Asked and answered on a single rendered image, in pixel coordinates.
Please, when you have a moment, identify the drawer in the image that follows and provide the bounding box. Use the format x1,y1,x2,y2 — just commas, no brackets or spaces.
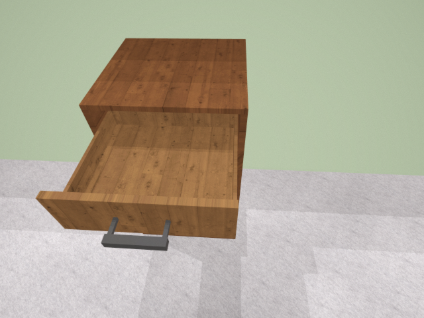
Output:
35,111,239,239

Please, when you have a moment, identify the handle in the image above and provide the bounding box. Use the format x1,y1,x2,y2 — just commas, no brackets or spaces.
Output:
101,217,171,251

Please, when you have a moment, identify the cabinet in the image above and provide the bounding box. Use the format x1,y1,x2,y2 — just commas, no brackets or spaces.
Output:
79,38,248,239

